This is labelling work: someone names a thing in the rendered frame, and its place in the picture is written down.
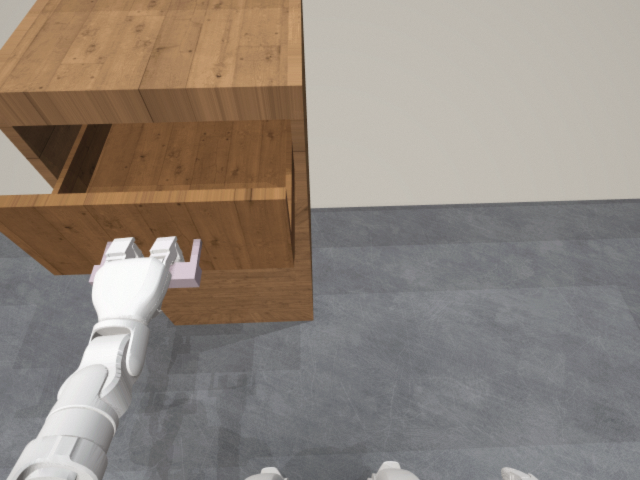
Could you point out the cabinet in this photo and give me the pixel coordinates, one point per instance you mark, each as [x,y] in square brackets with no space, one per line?
[74,62]

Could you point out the robot shin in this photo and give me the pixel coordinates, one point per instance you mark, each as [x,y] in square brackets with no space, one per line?
[389,465]
[270,470]

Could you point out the handle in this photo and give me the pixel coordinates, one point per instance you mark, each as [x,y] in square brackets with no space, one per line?
[184,274]

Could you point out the left robot forearm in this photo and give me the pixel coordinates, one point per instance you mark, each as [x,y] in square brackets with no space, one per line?
[74,441]

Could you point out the drawer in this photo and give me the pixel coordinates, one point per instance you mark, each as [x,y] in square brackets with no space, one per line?
[228,183]

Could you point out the right robot shin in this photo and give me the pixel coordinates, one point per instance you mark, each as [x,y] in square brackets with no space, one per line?
[389,465]

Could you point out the robot left hand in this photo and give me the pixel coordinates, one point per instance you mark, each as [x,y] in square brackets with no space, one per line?
[132,286]

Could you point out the left robot shin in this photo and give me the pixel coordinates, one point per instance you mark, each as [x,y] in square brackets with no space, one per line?
[270,470]

